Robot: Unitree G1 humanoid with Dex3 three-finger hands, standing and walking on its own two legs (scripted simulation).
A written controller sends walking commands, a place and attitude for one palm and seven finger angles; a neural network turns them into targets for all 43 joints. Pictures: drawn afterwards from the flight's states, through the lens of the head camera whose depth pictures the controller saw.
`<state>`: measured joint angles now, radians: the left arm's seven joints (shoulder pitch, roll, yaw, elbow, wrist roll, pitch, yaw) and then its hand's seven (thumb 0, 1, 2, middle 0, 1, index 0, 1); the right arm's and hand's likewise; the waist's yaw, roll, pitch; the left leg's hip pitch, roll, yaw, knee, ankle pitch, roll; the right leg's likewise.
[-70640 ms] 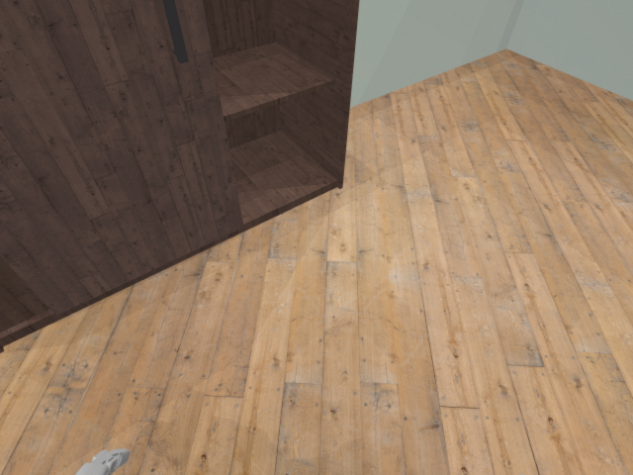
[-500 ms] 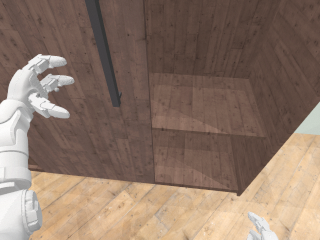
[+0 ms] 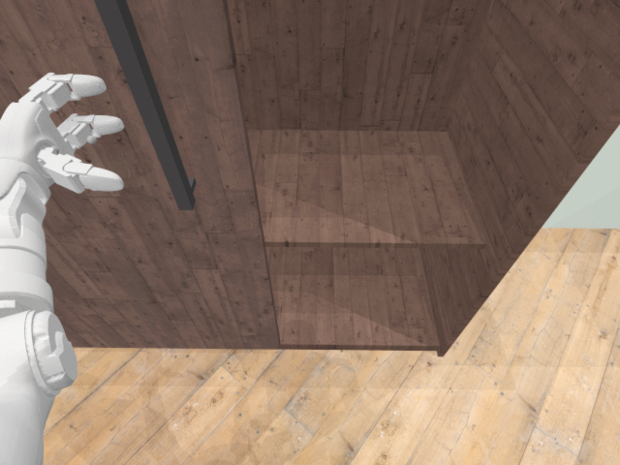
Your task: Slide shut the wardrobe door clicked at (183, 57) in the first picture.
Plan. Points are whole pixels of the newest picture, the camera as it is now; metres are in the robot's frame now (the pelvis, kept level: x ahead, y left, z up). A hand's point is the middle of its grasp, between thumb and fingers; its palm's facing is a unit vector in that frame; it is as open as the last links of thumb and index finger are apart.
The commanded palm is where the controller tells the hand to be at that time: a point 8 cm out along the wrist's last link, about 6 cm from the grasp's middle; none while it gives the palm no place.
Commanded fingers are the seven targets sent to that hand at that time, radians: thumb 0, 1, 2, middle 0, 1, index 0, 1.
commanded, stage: move the hooked fingers beside the handle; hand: left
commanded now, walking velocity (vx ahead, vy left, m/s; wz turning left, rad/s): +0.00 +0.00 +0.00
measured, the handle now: (160, 112) +0.53 +0.19 +0.18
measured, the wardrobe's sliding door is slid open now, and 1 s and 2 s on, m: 0.53 0.53 0.53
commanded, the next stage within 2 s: feel for the door with the fingertips in 1.48 s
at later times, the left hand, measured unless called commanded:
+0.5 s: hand (95, 122) +0.49 +0.26 +0.20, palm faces -0.05 -1.00 +0.00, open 13.4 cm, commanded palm +0.48 +0.31 +0.18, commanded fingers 0.00 -0.50 0.30 -0.30 -1.20 -0.30 -1.20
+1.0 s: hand (99, 138) +0.49 +0.26 +0.17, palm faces -0.01 -1.00 -0.02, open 13.7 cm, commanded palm +0.47 +0.31 +0.17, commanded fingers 0.00 -0.50 0.30 -0.30 -1.20 -0.30 -1.20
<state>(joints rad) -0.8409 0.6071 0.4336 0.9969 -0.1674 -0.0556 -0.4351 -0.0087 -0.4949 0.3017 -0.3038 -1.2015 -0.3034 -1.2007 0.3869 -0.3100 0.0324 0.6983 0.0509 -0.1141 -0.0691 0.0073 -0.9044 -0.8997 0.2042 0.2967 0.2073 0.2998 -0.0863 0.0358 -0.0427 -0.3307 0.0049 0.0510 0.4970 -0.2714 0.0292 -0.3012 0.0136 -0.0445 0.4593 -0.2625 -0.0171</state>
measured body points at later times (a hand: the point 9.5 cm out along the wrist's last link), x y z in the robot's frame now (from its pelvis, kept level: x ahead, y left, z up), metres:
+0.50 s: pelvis +0.00 +0.00 -0.01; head +0.07 +0.01 +0.44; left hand +0.48 +0.31 +0.20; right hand -0.01 -0.28 -0.12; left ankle -0.02 +0.10 -0.74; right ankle -0.02 -0.11 -0.74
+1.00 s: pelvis -0.01 +0.01 -0.01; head +0.06 +0.02 +0.43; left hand +0.48 +0.31 +0.18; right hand -0.02 -0.26 -0.12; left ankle -0.02 +0.10 -0.74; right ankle -0.02 -0.11 -0.74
